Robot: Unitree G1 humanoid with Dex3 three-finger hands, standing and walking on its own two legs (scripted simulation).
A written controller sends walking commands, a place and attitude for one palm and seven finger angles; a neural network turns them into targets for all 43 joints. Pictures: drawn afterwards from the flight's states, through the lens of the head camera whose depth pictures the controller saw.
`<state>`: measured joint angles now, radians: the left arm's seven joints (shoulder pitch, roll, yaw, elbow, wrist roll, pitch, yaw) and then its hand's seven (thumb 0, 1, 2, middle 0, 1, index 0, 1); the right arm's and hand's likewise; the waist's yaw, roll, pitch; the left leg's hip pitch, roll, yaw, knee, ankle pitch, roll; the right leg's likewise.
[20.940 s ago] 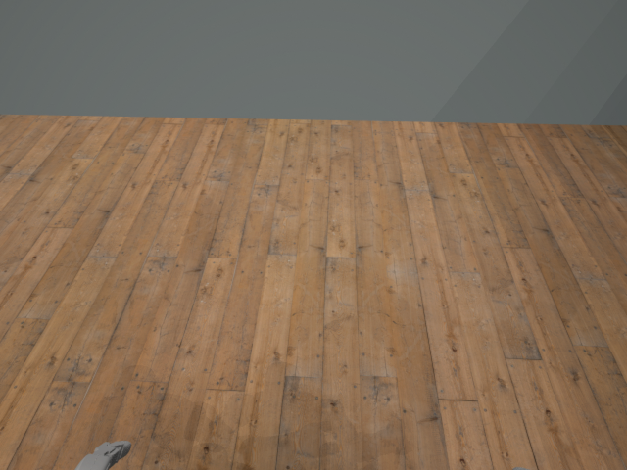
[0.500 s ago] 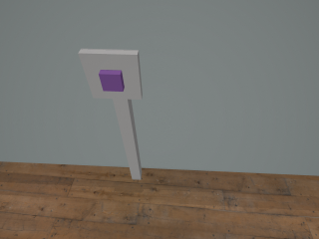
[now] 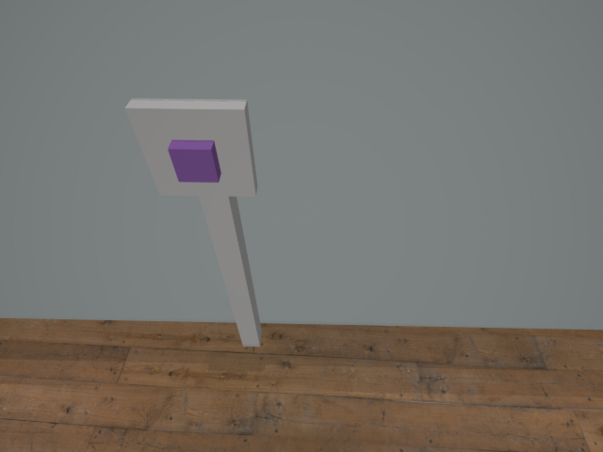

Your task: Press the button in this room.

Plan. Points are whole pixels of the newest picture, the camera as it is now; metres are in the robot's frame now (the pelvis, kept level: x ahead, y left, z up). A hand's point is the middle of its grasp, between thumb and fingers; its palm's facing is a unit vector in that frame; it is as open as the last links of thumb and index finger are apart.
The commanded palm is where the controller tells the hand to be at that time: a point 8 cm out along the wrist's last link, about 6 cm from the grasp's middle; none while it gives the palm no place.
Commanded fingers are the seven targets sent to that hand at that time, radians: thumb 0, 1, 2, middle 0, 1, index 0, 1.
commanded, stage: shuffle to correct the standing spot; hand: left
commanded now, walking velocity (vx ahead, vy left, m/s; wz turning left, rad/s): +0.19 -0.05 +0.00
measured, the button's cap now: (196, 160) +0.54 +0.22 +0.09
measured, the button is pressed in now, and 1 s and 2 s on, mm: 0 0 0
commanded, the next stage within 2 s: come to a stop and stand still in 0.04 s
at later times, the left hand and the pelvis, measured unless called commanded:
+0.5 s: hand out of the picture +0.05 +0.18 -0.18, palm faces +0.05 -0.98 -0.19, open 7.4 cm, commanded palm none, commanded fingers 0.00 0.90 0.90 -0.20 -0.30 -0.20 -0.30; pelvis +0.06 +0.01 +0.00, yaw -1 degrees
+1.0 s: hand out of the picture +0.10 +0.14 -0.16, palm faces +0.02 -0.98 -0.21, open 7.2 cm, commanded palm none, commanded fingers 0.00 0.90 0.90 -0.20 -0.30 -0.20 -0.30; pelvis +0.05 -0.04 +0.01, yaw +0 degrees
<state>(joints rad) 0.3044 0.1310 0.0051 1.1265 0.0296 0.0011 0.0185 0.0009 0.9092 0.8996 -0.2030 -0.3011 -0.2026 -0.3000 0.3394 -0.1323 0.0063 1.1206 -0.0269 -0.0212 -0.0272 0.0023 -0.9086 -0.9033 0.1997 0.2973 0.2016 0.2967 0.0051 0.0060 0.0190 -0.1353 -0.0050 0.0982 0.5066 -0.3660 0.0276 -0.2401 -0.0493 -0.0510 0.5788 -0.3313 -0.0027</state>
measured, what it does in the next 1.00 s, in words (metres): steps on the spot: left foot, then right foot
